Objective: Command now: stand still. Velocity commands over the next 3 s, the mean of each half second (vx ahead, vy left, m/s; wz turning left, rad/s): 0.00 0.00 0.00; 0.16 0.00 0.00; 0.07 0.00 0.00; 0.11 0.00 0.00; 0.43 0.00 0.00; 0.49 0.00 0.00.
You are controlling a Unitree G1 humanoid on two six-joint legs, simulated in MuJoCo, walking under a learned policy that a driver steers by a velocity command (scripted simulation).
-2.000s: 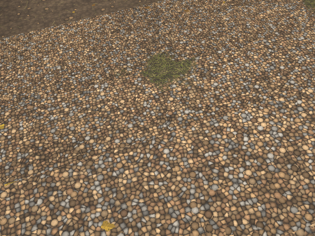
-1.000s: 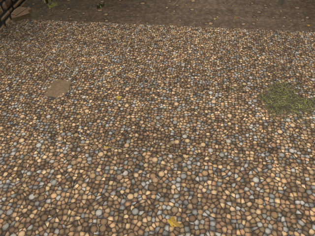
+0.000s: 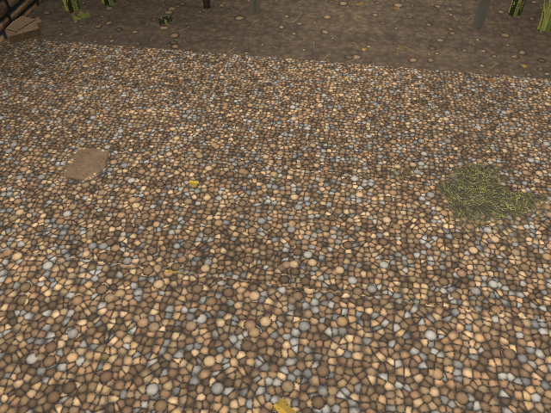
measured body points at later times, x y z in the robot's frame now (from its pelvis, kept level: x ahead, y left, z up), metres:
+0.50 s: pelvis +0.01 -0.01 +0.00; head +0.01 -0.02 +0.45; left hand +0.02 +0.23 -0.15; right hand +0.01 -0.24 -0.16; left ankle +0.00 +0.12 -0.75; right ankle -0.02 -0.08 -0.75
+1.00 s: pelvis +0.09 +0.03 -0.01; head +0.09 +0.04 +0.44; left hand -0.03 +0.26 -0.17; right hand +0.18 -0.23 -0.14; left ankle +0.13 +0.11 -0.74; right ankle -0.02 -0.08 -0.75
